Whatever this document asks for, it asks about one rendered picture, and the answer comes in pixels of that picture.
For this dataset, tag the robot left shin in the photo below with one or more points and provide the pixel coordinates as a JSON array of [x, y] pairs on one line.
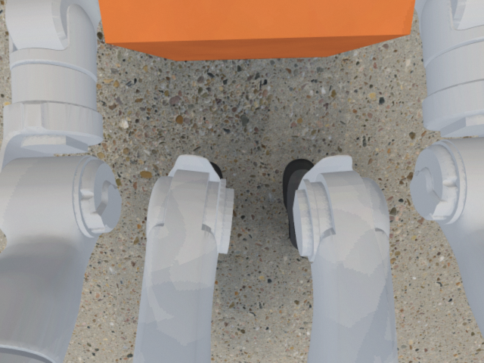
[[159, 196]]

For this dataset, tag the robot right forearm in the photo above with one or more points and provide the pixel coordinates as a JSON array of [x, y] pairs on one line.
[[452, 35]]

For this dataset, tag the right robot upper arm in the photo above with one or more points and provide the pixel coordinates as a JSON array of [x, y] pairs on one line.
[[448, 187]]

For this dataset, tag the carton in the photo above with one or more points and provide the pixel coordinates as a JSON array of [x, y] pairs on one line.
[[207, 30]]

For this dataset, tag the left robot upper arm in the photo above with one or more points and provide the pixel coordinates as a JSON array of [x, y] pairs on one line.
[[52, 211]]

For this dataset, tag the robot left forearm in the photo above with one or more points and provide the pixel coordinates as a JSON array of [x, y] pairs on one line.
[[52, 55]]

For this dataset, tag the robot left thigh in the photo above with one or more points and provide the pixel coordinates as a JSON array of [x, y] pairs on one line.
[[174, 320]]

